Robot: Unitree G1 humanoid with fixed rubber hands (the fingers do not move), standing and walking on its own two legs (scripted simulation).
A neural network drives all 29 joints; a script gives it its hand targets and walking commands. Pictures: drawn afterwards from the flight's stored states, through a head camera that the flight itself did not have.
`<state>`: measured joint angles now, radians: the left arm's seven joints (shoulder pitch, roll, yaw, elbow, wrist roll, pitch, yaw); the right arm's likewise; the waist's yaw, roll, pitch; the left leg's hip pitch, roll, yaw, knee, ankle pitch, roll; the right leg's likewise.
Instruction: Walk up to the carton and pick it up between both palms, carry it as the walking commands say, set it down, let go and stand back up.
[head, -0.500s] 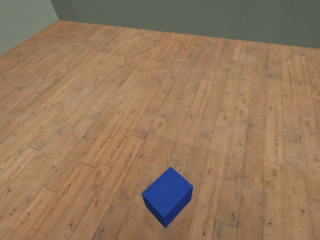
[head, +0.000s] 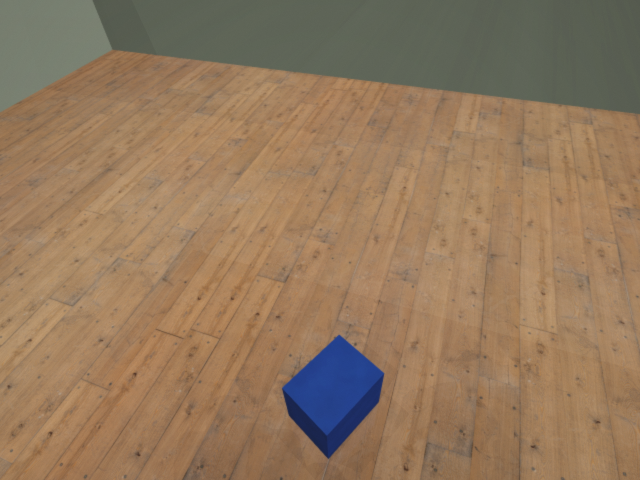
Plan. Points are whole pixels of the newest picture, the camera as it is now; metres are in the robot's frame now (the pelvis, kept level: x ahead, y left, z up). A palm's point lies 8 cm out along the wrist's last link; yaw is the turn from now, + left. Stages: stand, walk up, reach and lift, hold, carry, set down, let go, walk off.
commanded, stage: walk up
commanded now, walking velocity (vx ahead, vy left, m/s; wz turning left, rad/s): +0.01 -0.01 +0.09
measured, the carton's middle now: (333, 395) +0.50 -0.01 -0.67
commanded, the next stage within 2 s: none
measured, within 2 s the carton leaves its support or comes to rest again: neither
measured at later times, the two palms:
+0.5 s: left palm out of the picture +0.02 +0.21 -0.14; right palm out of the picture -0.01 -0.21 -0.15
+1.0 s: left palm out of the picture +0.00 +0.22 -0.14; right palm out of the picture +0.00 -0.19 -0.15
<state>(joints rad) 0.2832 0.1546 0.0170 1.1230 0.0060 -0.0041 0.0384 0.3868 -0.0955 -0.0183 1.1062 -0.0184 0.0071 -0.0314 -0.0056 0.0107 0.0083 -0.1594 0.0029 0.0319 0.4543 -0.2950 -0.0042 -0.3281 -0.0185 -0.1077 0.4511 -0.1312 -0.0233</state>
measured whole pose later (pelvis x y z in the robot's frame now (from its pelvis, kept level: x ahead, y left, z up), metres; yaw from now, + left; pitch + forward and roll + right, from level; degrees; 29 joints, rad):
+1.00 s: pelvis +0.05 +0.00 +0.00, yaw +4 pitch -1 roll -1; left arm 0.29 0.14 0.02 1.19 0.02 -0.01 0.05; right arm 0.39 -0.06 -0.07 1.13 -0.04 -0.01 -0.05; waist 0.00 0.03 0.04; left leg -0.08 0.03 -0.04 0.43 -0.35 -0.02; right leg -0.21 0.00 -0.18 0.41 -0.19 -0.04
